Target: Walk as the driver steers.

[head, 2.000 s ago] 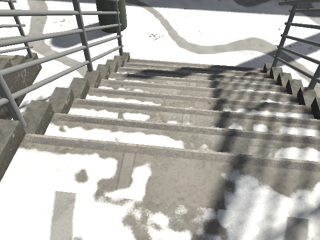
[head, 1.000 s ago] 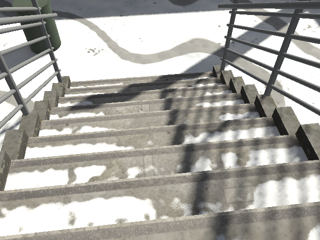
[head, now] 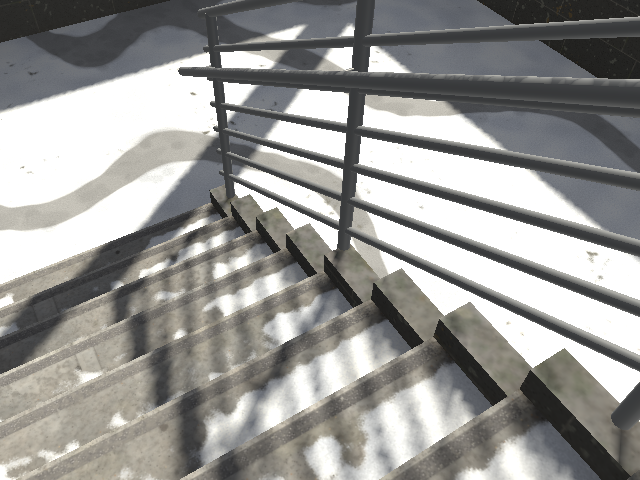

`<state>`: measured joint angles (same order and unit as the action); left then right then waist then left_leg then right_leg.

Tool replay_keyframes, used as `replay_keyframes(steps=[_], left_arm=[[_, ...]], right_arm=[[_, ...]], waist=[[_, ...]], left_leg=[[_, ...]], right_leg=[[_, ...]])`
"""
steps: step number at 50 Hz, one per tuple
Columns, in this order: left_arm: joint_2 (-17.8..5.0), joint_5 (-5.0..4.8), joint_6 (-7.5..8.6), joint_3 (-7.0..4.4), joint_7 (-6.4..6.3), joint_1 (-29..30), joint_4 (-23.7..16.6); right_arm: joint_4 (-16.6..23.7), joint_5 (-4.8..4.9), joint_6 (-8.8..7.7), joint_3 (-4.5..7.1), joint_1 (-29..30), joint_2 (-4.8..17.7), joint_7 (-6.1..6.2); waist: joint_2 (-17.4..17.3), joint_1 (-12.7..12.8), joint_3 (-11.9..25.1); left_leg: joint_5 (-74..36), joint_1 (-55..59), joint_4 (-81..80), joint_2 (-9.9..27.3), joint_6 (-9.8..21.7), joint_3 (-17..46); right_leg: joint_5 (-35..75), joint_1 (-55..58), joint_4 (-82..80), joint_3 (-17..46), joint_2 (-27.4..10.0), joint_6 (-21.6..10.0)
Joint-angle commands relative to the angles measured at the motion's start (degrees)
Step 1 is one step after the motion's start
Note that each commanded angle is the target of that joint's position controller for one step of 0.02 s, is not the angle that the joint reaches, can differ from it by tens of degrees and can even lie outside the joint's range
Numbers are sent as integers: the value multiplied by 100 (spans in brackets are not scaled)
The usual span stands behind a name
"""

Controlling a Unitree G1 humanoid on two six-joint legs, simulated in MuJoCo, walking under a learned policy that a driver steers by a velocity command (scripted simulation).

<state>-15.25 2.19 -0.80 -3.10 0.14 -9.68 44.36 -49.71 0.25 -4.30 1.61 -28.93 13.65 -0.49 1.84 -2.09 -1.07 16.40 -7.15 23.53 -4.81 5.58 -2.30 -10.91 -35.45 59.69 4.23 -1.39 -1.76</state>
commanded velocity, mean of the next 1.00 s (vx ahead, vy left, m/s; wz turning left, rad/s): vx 0.50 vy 0.00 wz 0.49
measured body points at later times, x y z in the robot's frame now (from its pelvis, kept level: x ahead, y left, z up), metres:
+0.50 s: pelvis +0.28 -0.10 -0.18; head +0.28 -0.12 +0.27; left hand +0.41 +0.18 -0.25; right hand +0.27 -0.39 -0.32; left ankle +0.03 +0.04 -0.67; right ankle +0.37 -0.20 -0.91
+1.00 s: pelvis +0.44 -0.02 -0.25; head +0.44 -0.01 +0.20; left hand +0.22 +0.12 -0.39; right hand +0.76 -0.08 -0.32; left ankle +0.53 +0.19 -0.93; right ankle +0.37 -0.20 -0.91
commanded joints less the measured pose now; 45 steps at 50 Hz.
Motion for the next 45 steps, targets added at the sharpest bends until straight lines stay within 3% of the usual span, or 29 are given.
replay_keyframes(steps=[1,3,6,8,10,11,13,14,15,17,19,21,22,23,24,25,26,27,28,29,30,31,33,35,38,40,41,42,45], left_arm=[[-81,13,-32,51,109,231,-318],[-293,-6,16,-4,130,82,-174],[-382,24,90,-10,51,703,-355],[-560,6,243,-68,7,1473,-629],[-625,12,363,-81,-6,1790,-704],[-757,-49,381,-147,-12,2220,-877],[-514,-50,387,-85,44,2548,-1011],[-374,-83,437,-6,116,2454,-1086],[-146,-150,431,67,247,1993,-948],[-68,-159,340,54,387,1144,-581],[-206,-176,280,14,258,337,-230],[-510,-16,348,-158,26,-1182,261],[-812,134,395,-259,-1,-1953,508],[-981,269,524,-151,120,-2253,444],[-861,49,573,-158,253,-2050,459],[-899,-74,564,-224,281,-1790,384],[-1267,-173,543,-337,185,-1308,340],[-640,-197,562,-131,175,-610,52],[-765,-98,659,-138,124,-476,155],[-532,-45,702,-85,137,-607,332],[-438,-71,736,-35,67,-682,432],[-499,-83,688,-47,-4,-851,511],[-672,-152,658,-79,-72,-1390,644],[-764,-107,658,-108,15,-1468,611],[-477,-93,590,-59,44,-1993,687],[-472,-34,569,-60,19,-2412,727],[-451,1,587,-52,13,-2585,790],[-301,14,639,-16,-32,-2869,921],[-388,83,649,-16,-111,-2944,972]], right_arm=[[282,37,27,152,-264,736,87],[336,-44,57,165,-356,836,81],[425,-110,149,182,-502,910,110],[203,-207,143,233,-1202,861,252],[228,-213,179,346,-1266,1018,325],[119,-200,120,392,-1623,1106,303],[104,-220,67,345,-1484,809,298],[191,-158,18,324,-993,641,328],[377,-71,2,276,-347,638,265],[428,-31,-66,317,-106,885,230],[362,-79,27,291,2,763,292],[106,-113,303,347,-136,1012,371],[-28,-94,340,373,-279,890,332],[-91,152,318,328,-1133,457,302],[-87,156,260,235,-1839,278,359],[-112,-32,302,174,-1415,218,412],[190,-226,367,137,-1018,210,377],[426,-424,422,246,253,774,254],[664,-396,477,281,816,728,178],[555,-402,516,303,976,829,153],[603,-245,522,280,1127,607,69],[575,-274,540,267,1164,432,-3],[560,-409,594,202,1116,217,-4],[504,-357,642,243,1036,266,-24],[647,-382,734,301,1808,349,-24],[884,-408,700,361,2508,386,-39],[968,-380,694,375,2797,385,-82],[1082,-361,660,403,3236,357,-112],[1170,-321,457,451,3583,395,-191]], waist=[[-596,129,25],[-718,118,259],[-695,-74,157],[-904,-503,-120],[-827,-637,-325],[-811,-933,-511],[-847,-987,-654],[-611,-741,-744],[-159,-480,-646],[-244,-283,-280],[-266,39,-346],[55,828,79],[463,1150,348],[795,530,1195],[1151,-10,1597],[1320,107,1129],[1740,-72,1116],[803,125,324],[1455,154,-207],[925,111,-668],[638,-60,-914],[615,-57,-725],[617,20,-81],[568,-125,196],[362,158,-200],[225,466,-492],[397,608,-624],[309,796,-712],[132,904,-902]], left_leg=[[-4112,43,-664,1200,511,1168],[-3829,193,-299,1218,557,1240],[-3668,291,93,1329,732,1594],[-2660,2107,451,1707,1038,2559],[-2557,2600,615,1920,1219,3021],[-2120,2840,621,1790,1192,3009],[-1719,2172,731,1642,1146,3061],[-925,969,855,1324,865,2708],[48,-934,783,795,503,2056],[1294,-2121,1108,668,265,1982],[1318,-1544,2224,524,160,1943],[165,-1184,4861,230,177,1546],[2226,-2018,6911,-213,169,1438],[3784,-3165,8766,-339,-46,1455],[3018,-3862,8683,218,-138,1377],[2155,-4082,8725,371,-177,1013],[1526,-4288,9123,449,-243,661],[593,-3845,7545,778,-188,783],[189,-3850,7165,808,-227,1030],[-70,-3726,6517,994,-285,1280],[-823,-3412,5382,869,-499,1391],[-1043,-3344,5106,771,-551,1203],[-1043,-3429,5168,563,-447,1020],[-1550,-3342,5477,484,-256,817],[-1555,-4160,5503,510,-84,769],[-2077,-4923,4999,518,-98,953],[-2132,-5176,4762,472,-100,925],[-2521,-5820,4408,606,-125,1406],[-2738,-5707,3716,583,-99,1213]], right_leg=[[627,25,-689,-515,-3,130],[1397,135,-446,-585,17,-55],[963,-17,-440,-621,84,-68],[1026,-2077,-689,190,-272,8],[536,-2847,-794,475,-415,152],[736,-3375,-1195,358,-390,254],[1208,-2941,-1594,326,-435,268],[2582,-1745,-2387,445,-525,214],[3892,397,-3123,-99,-164,140],[4738,2552,-2902,-129,-42,174],[4777,2780,-3714,28,-286,256],[4137,3879,-4311,-177,-385,335],[3780,4798,-4077,198,-745,175],[5941,6094,-1636,326,-1434,282],[6395,6136,-1535,1146,-2114,302],[4502,5018,-2437,1573,-2212,123],[676,4057,-3565,2600,-2614,-649],[-1541,2486,-4362,1961,-1990,-678],[-1443,1621,-4286,2133,-2325,-1024],[-717,1106,-4107,2085,-2194,-1010],[-711,412,-4054,1428,-1900,-935],[-692,525,-3896,1334,-1801,-919],[1273,1257,-3585,1210,-2022,-1158],[1267,1390,-3280,836,-1960,-1046],[78,1886,-3097,542,-1859,-784],[-712,2523,-3002,435,-1754,-676],[-840,2771,-2967,472,-1833,-693],[-1377,3433,-2666,661,-1946,-647],[-921,3339,-2445,463,-2099,-616]])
